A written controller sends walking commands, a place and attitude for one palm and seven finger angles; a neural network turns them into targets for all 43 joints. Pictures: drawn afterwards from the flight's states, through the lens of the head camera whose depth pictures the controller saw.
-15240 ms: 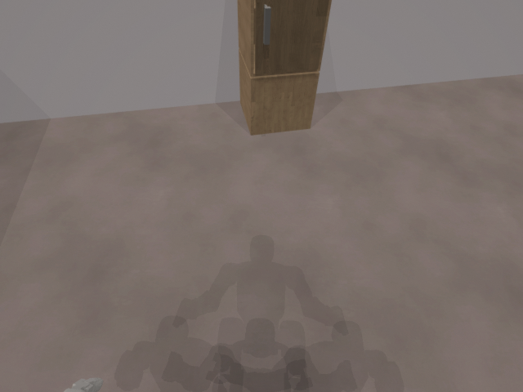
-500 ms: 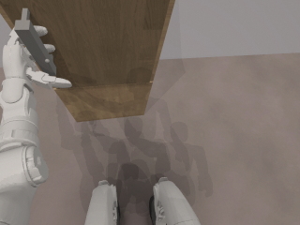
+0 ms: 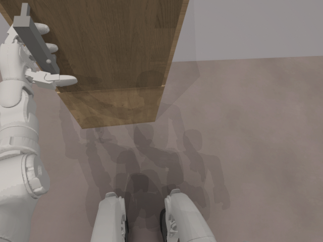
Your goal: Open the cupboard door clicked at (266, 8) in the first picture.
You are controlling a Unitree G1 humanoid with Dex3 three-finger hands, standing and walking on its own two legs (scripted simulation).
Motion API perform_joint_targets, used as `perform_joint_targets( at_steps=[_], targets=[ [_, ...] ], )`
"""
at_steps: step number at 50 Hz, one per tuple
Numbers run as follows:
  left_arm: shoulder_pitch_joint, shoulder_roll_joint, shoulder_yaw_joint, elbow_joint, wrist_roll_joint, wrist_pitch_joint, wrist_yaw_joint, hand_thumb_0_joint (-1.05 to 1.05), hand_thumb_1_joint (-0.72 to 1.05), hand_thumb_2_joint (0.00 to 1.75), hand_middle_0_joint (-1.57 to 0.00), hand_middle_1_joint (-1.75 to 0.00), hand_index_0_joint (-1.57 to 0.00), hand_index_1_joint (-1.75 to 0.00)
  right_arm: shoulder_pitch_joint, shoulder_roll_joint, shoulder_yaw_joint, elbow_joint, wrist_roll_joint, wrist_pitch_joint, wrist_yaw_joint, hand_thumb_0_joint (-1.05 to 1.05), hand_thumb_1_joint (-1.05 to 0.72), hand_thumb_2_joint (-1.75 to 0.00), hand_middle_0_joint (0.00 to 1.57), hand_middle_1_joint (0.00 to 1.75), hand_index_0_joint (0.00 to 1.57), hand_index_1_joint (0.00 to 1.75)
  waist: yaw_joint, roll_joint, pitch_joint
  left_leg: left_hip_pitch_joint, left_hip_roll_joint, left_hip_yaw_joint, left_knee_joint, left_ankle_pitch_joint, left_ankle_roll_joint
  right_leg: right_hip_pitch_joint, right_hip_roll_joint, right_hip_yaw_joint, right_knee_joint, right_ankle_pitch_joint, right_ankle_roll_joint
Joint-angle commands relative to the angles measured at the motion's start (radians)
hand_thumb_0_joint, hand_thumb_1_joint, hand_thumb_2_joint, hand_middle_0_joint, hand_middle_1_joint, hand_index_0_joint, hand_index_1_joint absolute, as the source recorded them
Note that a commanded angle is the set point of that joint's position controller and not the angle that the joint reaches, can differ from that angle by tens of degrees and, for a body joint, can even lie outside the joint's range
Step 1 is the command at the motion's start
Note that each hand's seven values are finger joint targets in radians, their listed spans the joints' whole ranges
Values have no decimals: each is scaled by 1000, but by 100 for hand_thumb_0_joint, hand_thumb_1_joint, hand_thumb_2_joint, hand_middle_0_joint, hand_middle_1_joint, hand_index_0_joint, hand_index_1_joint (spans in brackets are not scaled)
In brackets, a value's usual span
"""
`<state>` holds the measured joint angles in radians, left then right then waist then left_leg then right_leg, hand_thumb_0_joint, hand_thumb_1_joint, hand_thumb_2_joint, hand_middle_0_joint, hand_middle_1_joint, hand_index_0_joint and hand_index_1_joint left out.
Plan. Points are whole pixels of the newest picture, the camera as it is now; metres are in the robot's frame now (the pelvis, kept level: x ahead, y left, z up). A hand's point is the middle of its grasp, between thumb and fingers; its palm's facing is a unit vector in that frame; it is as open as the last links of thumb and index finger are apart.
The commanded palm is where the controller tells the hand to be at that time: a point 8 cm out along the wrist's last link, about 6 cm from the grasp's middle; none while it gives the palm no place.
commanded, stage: close the thumb around the handle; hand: left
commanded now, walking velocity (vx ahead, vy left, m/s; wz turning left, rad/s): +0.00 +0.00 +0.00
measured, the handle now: (41, 44) +0.57 +0.24 +0.05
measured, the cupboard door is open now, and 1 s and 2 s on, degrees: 0 9 48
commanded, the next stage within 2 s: pull the door open along its arc in 0.50 s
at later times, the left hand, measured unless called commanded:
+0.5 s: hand (51, 61) +0.52 +0.21 +0.05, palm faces +0.06 -1.00 -0.01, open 6.0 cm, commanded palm +0.50 +0.25 +0.05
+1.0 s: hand (56, 82) +0.47 +0.20 +0.05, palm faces +0.08 -1.00 -0.01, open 6.3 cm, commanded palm +0.41 +0.23 +0.05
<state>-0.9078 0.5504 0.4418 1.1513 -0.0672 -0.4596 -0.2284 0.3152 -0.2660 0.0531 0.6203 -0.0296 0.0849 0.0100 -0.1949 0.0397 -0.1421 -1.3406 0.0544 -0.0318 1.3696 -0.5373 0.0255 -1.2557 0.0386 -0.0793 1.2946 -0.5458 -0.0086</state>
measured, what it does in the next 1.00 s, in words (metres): stands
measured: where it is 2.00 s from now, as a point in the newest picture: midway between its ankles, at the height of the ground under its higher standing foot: outside the picture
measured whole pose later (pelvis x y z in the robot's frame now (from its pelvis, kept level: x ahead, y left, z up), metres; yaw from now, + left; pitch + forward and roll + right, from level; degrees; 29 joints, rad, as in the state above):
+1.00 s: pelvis +0.02 +0.00 +0.02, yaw +0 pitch +26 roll -4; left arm -0.55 0.36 0.36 0.83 -0.15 -0.46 -0.15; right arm 0.34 -0.24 0.02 0.60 0.00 0.10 0.04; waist -0.14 0.04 -0.17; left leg -1.19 0.05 0.01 1.27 -0.54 0.03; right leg -1.13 0.04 -0.04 1.21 -0.54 0.00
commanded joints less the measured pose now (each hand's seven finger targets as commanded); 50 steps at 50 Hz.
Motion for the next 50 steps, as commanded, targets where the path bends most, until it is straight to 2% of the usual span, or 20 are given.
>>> perform_joint_targets(
  at_steps=[1,5,7,10,12,15,18,21,22,27,29,30,31,32,36,38,40,43,46,50],
  targets=[
    [-404,234,9,-206,-15,-59,5,0,12,56,-34,-127,-34,-127,187,-190,-71,-34,0,-2,-12,0,-90,-90,20,30,20,30,-4,170,-549,535,-12,-66,-150,376,2,156,18,32,-156,262,-15],
    [-432,284,43,-221,-16,-63,10,0,34,66,-36,-129,-36,-129,192,-193,-70,-30,-1,-5,-17,0,-90,-90,20,30,20,30,-6,166,-553,507,-12,-58,-141,372,7,178,18,42,-157,273,-13],
    [-401,273,38,-199,-15,-60,6,0,45,71,-37,-130,-37,-130,190,-190,-69,-30,0,-6,-16,0,-90,-90,20,30,20,30,-6,148,-541,489,-12,-54,-140,360,8,184,20,42,-159,269,-12],
    [-401,251,24,-217,-17,-67,-2,0,62,78,-38,-132,-38,-132,192,-190,-71,-28,-2,-6,-12,0,-90,-90,20,30,20,30,0,193,-557,545,-10,-65,-146,395,1,151,18,31,-152,271,-17],
    [-395,222,2,-192,-19,-57,-3,0,73,83,-39,-133,-39,-133,195,-190,-73,-25,-1,-4,-13,0,-90,-90,20,30,20,30,-16,161,-530,537,-9,-68,-150,384,2,141,19,29,-159,266,-14],
    [-402,251,33,-226,-27,-61,-1,0,90,90,-40,-135,-40,-135,201,-190,-75,-23,-3,-6,-12,0,-90,-90,20,30,20,30,3,189,-575,564,-10,-67,-146,422,1,161,19,31,-155,293,-17],
    [-394,259,38,-202,-24,-57,1,0,90,90,-40,-135,-40,-135,199,-190,-70,-23,-1,-5,-13,0,-90,-90,20,30,20,30,-8,147,-536,510,-12,-61,-145,385,8,173,20,36,-158,282,-14],
    [-387,302,80,-207,-26,-53,10,0,90,90,-40,-135,-40,-135,196,-190,-70,-33,0,-2,-17,0,-90,-90,20,30,20,30,5,130,-542,479,-14,-53,-142,379,9,204,19,39,-155,289,-10],
    [-370,312,84,-213,-21,-55,14,0,90,90,-40,-135,-40,-135,193,-188,-68,-40,0,-2,-17,0,-90,-90,20,30,20,30,15,144,-548,475,-17,-48,-144,381,8,219,18,43,-155,295,-11],
    [-354,307,74,-196,-18,-58,12,0,90,90,-40,-135,-40,-135,181,-188,-65,-49,3,-4,-13,0,-90,-90,20,30,20,30,9,136,-512,452,-15,-45,-147,342,8,209,20,44,-160,267,-10],
    [-375,311,74,-231,-13,-69,12,0,90,90,-40,-135,-40,-135,180,-189,-67,-51,2,-4,-15,0,-90,-90,20,30,20,30,16,182,-554,501,-13,-52,-149,371,3,189,18,40,-148,272,-14],
    [-372,296,67,-224,-14,-69,12,0,90,90,-40,-135,-40,-135,180,-189,-68,-48,0,-4,-15,0,-90,-90,20,30,20,30,12,184,-550,519,-11,-57,-150,381,0,172,17,36,-148,272,-15],
    [-425,215,2,-231,-20,-67,14,0,90,90,-40,-135,-40,-135,176,-181,-68,-44,1,-8,-11,0,-90,-90,20,30,20,30,-18,172,-533,516,-11,-60,-148,357,3,150,19,34,-155,254,-10],
    [-404,181,-9,-232,-26,-67,16,0,90,90,-40,-135,-40,-135,182,-178,-73,-39,-2,-13,-9,0,-90,-90,20,30,20,30,-11,158,-535,523,-12,-60,-152,352,2,159,20,33,-160,252,-11],
    [-315,187,3,-274,-23,-80,27,0,90,90,-40,-135,-40,-135,181,-184,-81,-45,-3,-9,-2,0,-90,-90,20,30,20,30,27,196,-596,597,-11,-67,-169,414,-10,164,18,25,-152,276,-20],
    [-253,160,-5,-295,-34,-82,27,0,90,90,-40,-135,-40,-135,179,-181,-84,-49,0,-6,3,0,-90,-90,20,30,20,30,34,157,-593,603,-12,-62,-178,437,-8,200,20,26,-158,306,-20],
    [-191,141,-15,-344,-38,-86,29,0,90,90,-40,-135,-40,-135,164,-176,-88,-61,5,-1,5,0,-90,-90,20,30,20,30,53,167,-608,619,-13,-55,-188,448,-12,218,19,27,-166,319,-19],
    [-43,86,-35,-393,-57,-82,32,0,90,90,-40,-135,-40,-135,149,-167,-93,-78,13,0,12,0,-90,-90,20,30,20,30,73,107,-581,597,-20,-38,-210,451,-8,288,21,30,-182,355,-19],
    [100,23,-74,-509,-74,-85,37,0,90,90,-40,-135,-40,-135,123,-155,-101,-100,24,-1,18,0,-90,-90,20,30,20,30,98,110,-566,615,-24,-23,-237,471,-12,333,19,30,-198,390,-17],
    [294,-108,-157,-622,-100,-86,56,0,90,90,-40,-135,-40,-135,90,-141,-111,-125,34,-13,25,0,-90,-90,20,30,20,30,105,59,-499,613,-26,-8,-260,476,-14,357,18,24,-216,412,-13]
  ],
)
